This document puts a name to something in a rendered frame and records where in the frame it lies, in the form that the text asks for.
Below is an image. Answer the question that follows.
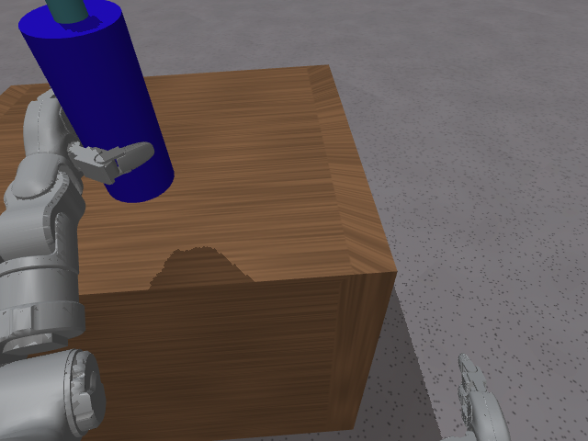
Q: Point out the right robot hand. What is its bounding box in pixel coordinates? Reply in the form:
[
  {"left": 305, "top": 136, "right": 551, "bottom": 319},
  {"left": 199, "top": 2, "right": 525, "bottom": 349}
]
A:
[{"left": 439, "top": 353, "right": 511, "bottom": 441}]

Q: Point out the left robot hand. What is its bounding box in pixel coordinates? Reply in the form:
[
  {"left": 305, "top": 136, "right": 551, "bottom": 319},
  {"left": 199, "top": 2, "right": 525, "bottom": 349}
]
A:
[{"left": 23, "top": 86, "right": 154, "bottom": 185}]

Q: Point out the left robot arm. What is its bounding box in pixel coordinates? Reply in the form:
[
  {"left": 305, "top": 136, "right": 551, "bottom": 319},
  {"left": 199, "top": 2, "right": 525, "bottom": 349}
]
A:
[{"left": 0, "top": 153, "right": 107, "bottom": 441}]

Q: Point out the bottle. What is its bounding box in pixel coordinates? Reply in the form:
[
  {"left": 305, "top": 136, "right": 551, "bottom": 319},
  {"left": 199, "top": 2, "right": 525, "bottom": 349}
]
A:
[{"left": 18, "top": 0, "right": 175, "bottom": 203}]

